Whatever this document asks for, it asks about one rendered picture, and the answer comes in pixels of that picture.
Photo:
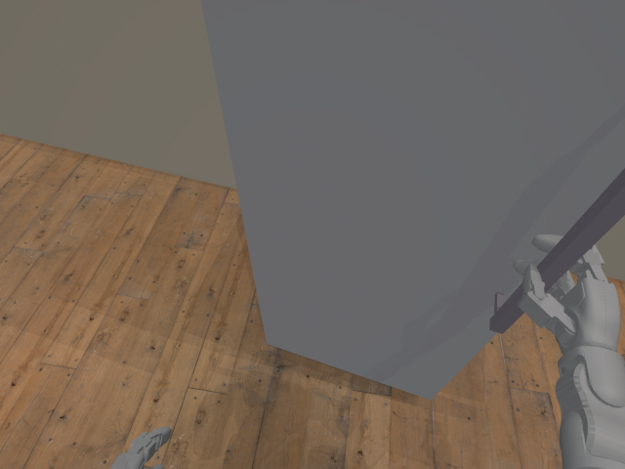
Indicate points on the handle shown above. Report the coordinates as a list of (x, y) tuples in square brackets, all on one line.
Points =
[(602, 215)]

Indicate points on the right robot forearm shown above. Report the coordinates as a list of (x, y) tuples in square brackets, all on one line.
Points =
[(591, 394)]

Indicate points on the fridge door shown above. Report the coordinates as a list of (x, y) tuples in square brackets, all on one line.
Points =
[(393, 159)]

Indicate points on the robot left hand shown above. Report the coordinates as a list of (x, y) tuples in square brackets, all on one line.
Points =
[(142, 449)]

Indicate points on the robot right hand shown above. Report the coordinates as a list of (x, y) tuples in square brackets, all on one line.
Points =
[(587, 313)]

